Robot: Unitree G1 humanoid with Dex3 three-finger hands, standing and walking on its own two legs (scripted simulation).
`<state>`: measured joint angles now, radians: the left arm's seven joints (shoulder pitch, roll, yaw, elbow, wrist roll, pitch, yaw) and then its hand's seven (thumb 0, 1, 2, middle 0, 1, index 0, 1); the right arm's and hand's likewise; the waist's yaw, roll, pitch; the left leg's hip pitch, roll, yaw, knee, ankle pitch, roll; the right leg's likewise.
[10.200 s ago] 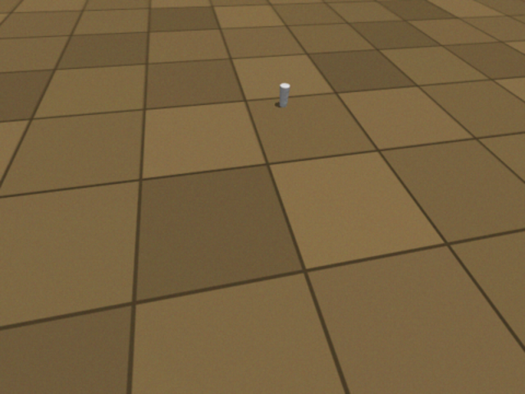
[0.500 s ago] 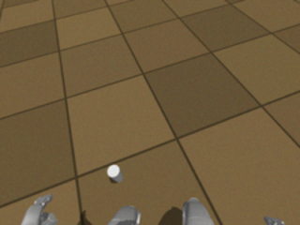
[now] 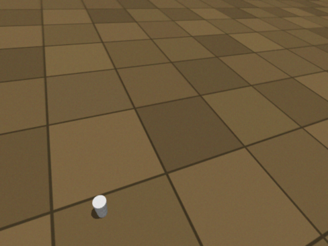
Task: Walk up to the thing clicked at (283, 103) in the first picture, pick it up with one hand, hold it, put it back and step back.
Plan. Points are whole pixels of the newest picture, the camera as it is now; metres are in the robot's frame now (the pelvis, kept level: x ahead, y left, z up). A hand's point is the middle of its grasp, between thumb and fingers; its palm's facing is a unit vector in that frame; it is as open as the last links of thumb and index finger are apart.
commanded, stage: walk up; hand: left
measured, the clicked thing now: (101, 207) +0.48 +0.29 -0.68
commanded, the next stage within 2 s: none
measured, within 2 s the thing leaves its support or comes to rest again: neither
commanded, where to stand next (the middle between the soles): +0.17 +0.02 m, yaw +0 degrees
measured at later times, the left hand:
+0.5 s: hand out of the picture +0.06 +0.26 -0.09, palm faces +0.07 -0.81 -0.58, open 7.4 cm
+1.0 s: hand out of the picture +0.16 +0.34 -0.16, palm faces +0.00 -0.91 -0.41, open 7.4 cm
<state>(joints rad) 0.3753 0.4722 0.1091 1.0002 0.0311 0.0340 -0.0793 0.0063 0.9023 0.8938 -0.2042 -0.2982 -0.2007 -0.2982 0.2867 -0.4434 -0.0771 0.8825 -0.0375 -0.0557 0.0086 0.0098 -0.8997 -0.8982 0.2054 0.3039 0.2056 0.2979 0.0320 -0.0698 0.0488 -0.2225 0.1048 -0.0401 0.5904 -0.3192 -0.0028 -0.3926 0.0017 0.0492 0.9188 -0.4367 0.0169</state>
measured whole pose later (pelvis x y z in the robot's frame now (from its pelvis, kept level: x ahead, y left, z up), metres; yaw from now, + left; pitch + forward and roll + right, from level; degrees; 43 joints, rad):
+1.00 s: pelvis +0.10 +0.06 -0.01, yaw +1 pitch -3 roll +0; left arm 0.25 0.43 0.05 0.81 0.00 0.02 0.05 0.00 0.90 0.89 -0.21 -0.30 -0.20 -0.30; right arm 0.09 -0.35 -0.03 0.74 0.02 0.00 -0.02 0.01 -0.91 -0.90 0.20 0.30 0.20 0.30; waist 0.04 -0.05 0.20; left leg -0.34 0.00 0.09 0.64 -0.25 0.07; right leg -0.57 0.08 0.15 1.34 -0.42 -0.01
